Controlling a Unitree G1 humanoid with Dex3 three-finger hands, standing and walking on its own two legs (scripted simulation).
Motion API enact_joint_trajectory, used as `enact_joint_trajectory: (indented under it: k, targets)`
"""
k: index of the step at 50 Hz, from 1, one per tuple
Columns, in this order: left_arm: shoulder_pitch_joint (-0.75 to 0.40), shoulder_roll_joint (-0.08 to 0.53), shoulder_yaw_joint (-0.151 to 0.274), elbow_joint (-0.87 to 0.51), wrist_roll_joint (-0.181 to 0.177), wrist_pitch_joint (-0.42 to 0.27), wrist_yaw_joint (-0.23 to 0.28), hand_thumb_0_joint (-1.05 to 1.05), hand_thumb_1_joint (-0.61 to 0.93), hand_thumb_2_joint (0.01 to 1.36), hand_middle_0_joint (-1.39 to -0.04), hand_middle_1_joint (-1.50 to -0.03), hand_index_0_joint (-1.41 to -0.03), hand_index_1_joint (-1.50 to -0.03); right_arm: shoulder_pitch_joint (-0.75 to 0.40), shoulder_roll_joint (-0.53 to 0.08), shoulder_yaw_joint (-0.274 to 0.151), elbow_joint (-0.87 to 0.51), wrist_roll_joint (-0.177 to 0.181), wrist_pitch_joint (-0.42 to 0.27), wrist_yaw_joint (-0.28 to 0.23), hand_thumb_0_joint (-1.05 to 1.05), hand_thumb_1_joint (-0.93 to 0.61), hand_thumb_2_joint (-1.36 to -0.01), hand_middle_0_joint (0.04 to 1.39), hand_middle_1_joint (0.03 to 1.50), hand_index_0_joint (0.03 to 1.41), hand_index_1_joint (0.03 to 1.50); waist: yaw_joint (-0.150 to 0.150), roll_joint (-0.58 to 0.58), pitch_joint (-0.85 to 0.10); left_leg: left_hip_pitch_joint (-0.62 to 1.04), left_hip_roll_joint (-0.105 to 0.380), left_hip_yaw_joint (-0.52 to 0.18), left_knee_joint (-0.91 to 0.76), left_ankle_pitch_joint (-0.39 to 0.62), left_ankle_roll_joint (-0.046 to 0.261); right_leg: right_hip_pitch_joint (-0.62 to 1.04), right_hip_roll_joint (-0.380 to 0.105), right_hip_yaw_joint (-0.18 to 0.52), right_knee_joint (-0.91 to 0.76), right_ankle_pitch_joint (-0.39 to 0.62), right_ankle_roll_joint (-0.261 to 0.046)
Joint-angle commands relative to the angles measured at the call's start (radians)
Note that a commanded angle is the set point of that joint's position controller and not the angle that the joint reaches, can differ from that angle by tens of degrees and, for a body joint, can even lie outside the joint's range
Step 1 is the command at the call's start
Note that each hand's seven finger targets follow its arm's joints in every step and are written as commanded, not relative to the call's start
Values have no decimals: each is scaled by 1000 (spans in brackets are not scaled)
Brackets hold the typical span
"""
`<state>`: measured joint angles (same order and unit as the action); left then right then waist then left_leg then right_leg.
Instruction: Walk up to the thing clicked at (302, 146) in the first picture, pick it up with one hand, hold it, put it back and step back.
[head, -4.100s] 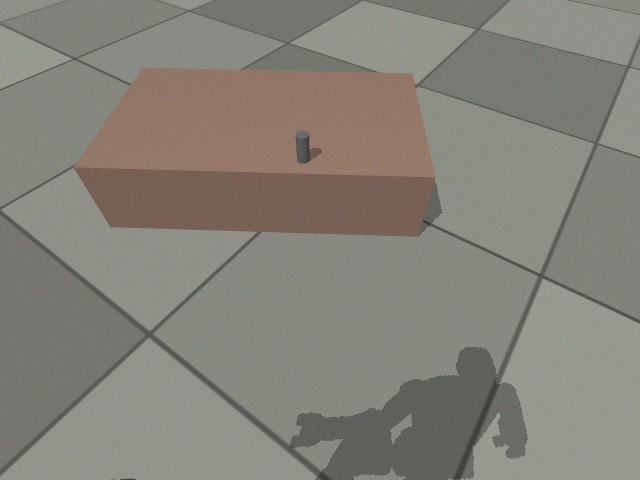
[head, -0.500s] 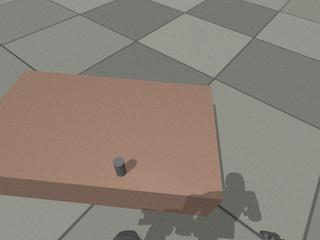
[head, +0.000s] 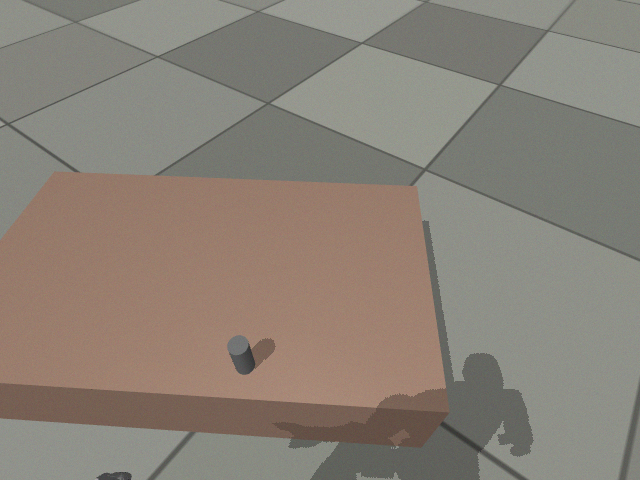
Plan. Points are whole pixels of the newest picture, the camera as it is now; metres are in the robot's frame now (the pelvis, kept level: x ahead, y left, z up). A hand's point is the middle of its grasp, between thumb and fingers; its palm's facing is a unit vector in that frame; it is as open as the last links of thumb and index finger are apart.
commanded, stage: walk up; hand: left
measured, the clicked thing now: (241, 355) +0.43 +0.22 -0.39
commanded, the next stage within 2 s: stand in 0.56 s
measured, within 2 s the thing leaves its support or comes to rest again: neither
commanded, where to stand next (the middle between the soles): +0.04 +0.00 m, yaw +0 degrees
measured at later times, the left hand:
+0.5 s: hand out of the picture +0.09 +0.26 -0.16, palm faces -0.01 -0.94 -0.34, open 7.4 cm
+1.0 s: hand out of the picture +0.09 +0.25 -0.16, palm faces -0.02 -0.94 -0.34, open 7.4 cm
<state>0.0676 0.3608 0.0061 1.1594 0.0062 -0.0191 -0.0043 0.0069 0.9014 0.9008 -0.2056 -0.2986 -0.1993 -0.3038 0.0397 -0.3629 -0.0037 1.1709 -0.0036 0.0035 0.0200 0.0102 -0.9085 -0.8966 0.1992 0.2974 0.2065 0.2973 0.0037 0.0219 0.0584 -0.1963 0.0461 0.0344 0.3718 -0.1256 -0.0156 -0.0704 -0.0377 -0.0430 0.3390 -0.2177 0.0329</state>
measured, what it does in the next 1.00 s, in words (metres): stands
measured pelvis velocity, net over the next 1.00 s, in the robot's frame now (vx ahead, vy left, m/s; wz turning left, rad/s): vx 0.02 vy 0.00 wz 0.00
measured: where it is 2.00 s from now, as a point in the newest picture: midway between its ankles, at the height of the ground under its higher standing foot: outside the picture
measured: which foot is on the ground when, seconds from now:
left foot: down 0.00-1.00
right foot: down 0.00-1.00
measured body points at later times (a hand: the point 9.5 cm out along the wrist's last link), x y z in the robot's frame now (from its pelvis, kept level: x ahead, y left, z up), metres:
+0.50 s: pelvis +0.01 +0.00 +0.00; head +0.02 +0.01 +0.45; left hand +0.09 +0.31 -0.13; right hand +0.08 -0.29 -0.13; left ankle +0.05 +0.13 -0.75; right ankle -0.02 -0.14 -0.75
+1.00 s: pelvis +0.02 +0.00 +0.00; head +0.03 +0.00 +0.45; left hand +0.09 +0.30 -0.13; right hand +0.10 -0.30 -0.13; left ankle +0.05 +0.13 -0.75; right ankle -0.02 -0.14 -0.75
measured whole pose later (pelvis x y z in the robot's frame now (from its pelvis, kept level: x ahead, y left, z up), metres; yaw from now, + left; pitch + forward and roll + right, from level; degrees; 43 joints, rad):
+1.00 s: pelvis +0.02 +0.00 +0.00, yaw +0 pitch -2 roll +0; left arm 0.12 0.35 0.01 1.14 0.01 -0.01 -0.01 0.01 0.90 0.90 -0.21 -0.30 -0.20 -0.30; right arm 0.08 -0.35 -0.01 1.14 -0.01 0.00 0.01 0.01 -0.91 -0.90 0.20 0.30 0.21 0.30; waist -0.01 0.00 0.05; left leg -0.17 0.04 0.04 0.34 -0.14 -0.02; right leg -0.04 -0.05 -0.04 0.30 -0.22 0.04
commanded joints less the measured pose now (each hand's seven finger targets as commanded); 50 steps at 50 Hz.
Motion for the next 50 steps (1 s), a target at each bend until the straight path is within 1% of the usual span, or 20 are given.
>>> enact_joint_trajectory:
  k: [1, 4, 6, 9, 12, 15, 16, 20, 22, 24, 27, 28, 29, 30, 33, 36, 45, 46, 49, 50]
  targets:
    - [-48, 215, 38, -50, 1, -11, 9, 0, 900, 900, -200, -300, -200, -300, -63, -201, -35, -58, 2, -28, -16, 0, -900, -900, 200, 300, 200, 300, -1, -28, -101, 76, 90, -99, -66, 62, 31, -34, -103, 78, -91, 92, -44]
    - [-47, 210, 38, -49, 0, -10, 9, 0, 900, 900, -200, -300, -200, -300, -59, -201, -35, -59, 1, -29, -16, 0, -900, -900, 200, 300, 200, 300, 0, -16, -89, 67, 89, -105, -80, 32, 28, -37, -100, 76, -91, 80, -41]
    - [-46, 211, 40, -50, 0, -9, 9, 0, 900, 900, -200, -300, -200, -300, -53, -202, -36, -56, -1, -30, -17, 0, -900, -900, 200, 300, 200, 300, 0, -10, -94, 67, 92, -105, -83, 42, 31, -33, -98, 76, -90, 78, -44]
    - [-49, 203, 39, -50, 0, -7, 8, 0, 900, 900, -200, -300, -200, -300, -41, -199, -36, -55, -2, -30, -18, 0, -900, -900, 200, 300, 200, 300, -2, 4, -75, 36, 94, -122, -104, -6, 30, -29, -91, 73, -92, 40, -45]
    - [-39, 205, 39, -46, 2, -6, 7, 0, 900, 900, -200, -300, -200, -300, -47, -202, -38, -60, -3, -30, -18, 0, -900, -900, 200, 300, 200, 300, -5, 7, -65, 26, 89, -131, -118, -76, 28, -44, -89, 75, -88, 28, -46]
    - [-44, 200, 42, -50, 4, -7, 6, 0, 900, 900, -200, -300, -200, -300, -28, -201, -40, -56, -5, -33, -19, 0, -900, -900, 200, 300, 200, 300, -9, 9, -96, 29, 94, -131, -116, -41, 32, -18, -90, 69, -78, 50, -47]
    - [-32, 197, 41, -46, 2, -8, 7, 0, 900, 900, -200, -300, -200, -300, -30, -200, -39, -57, -2, -34, -18, 0, -900, -900, 200, 300, 200, 300, -4, 11, -100, 43, 95, -134, -108, -10, 33, -19, -90, 69, -81, 54, -45]
    - [-33, 199, 41, -45, 1, -8, 9, 0, 900, 900, -200, -300, -200, -300, -31, -195, -39, -62, -1, -34, -20, 0, -900, -900, 200, 300, 200, 300, -8, -2, -99, 69, 88, -116, -79, 78, 30, -36, -96, 70, -82, 104, -41]
    - [-50, 200, 42, -51, 4, -8, 9, 0, 900, 900, -200, -300, -200, -300, -18, -197, -42, -59, -2, -31, -21, 0, -900, -900, 200, 300, 200, 300, -16, -17, -99, 60, 85, -111, -80, 67, 30, -26, -99, 70, -83, 112, -41]
    - [-39, 196, 41, -48, 1, -7, 9, 0, 900, 900, -200, -300, -200, -300, -22, -200, -43, -60, -2, -31, -21, 0, -900, -900, 200, 300, 200, 300, -12, -8, -102, 65, 86, -117, -87, 60, 30, -27, -98, 65, -77, 109, -39]
    - [-31, 196, 42, -47, 4, -6, 10, 0, 900, 900, -200, -300, -200, -300, -26, -193, -44, -63, -2, -30, -22, 0, -900, -900, 200, 300, 200, 300, -9, -18, -110, 79, 89, -110, -71, 111, 35, -22, -100, 61, -82, 116, -38]
    - [-15, 196, 40, -50, 5, -7, 10, 0, 900, 900, -200, -300, -200, -300, -12, -190, -39, -65, -4, -33, -23, 0, -900, -900, 200, 300, 200, 300, -11, -34, -101, 94, 100, -115, -75, 122, 30, -43, -110, 76, -82, 94, -38]
    - [-9, 187, 36, -51, 7, -7, 10, 0, 900, 900, -200, -300, -200, -300, -18, -199, -41, -66, -6, -34, -23, 0, -900, -900, 200, 300, 200, 300, -9, -19, -90, 100, 95, -112, -73, 113, 26, -63, -109, 74, -92, 84, -37]
    - [-15, 194, 37, -56, 6, -7, 11, 0, 900, 900, -200, -300, -200, -300, -18, -199, -43, -68, -6, -34, -23, 0, -900, -900, 200, 300, 200, 300, -11, -19, -90, 95, 97, -114, -73, 116, 27, -56, -110, 76, -91, 83, -37]
    - [-13, 198, 38, -61, 4, -10, 10, 0, 900, 900, -200, -300, -200, -300, -14, -192, -41, -71, -6, -34, -22, 0, -900, -900, 200, 300, 200, 300, -13, -27, -97, 102, 98, -107, -65, 135, 30, -49, -115, 81, -95, 102, -38]
    - [7, 197, 37, -64, 5, -13, 11, 0, 900, 900, -200, -300, -200, -300, -25, -196, -41, -79, -3, -36, -20, 0, -900, -900, 200, 300, 200, 300, -10, -22, -105, 127, 101, -104, -56, 186, 32, -45, -113, 78, -94, 146, -35]
    - [9, 203, 40, -75, 5, -11, 10, 0, 900, 900, -200, -300, -200, -300, -23, -193, -40, -88, -4, -32, -20, 0, -900, -900, 200, 300, 200, 300, -11, -24, -76, 97, 91, -101, -75, 99, 25, -45, -111, 79, -104, 90, -37]
    - [15, 199, 39, -74, 6, -10, 8, 0, 900, 900, -200, -300, -200, -300, -20, -196, -39, -88, -2, -32, -20, 0, -900, -900, 200, 300, 200, 300, -10, -14, -69, 95, 87, -99, -79, 72, 25, -51, -111, 82, -110, 82, -37]
    - [13, 200, 41, -79, 7, -8, 8, 0, 900, 900, -200, -300, -200, -300, -18, -195, -38, -90, -3, -32, -20, 0, -900, -900, 200, 300, 200, 300, -7, -17, -74, 93, 90, -102, -79, 65, 27, -46, -113, 81, -105, 76, -41]
    - [12, 205, 42, -80, 6, -8, 9, 0, 900, 900, -200, -300, -200, -300, -22, -196, -38, -90, -2, -32, -21, 0, -900, -900, 200, 300, 200, 300, -7, -16, -76, 100, 93, -108, -80, 82, 26, -47, -110, 81, -99, 77, -41]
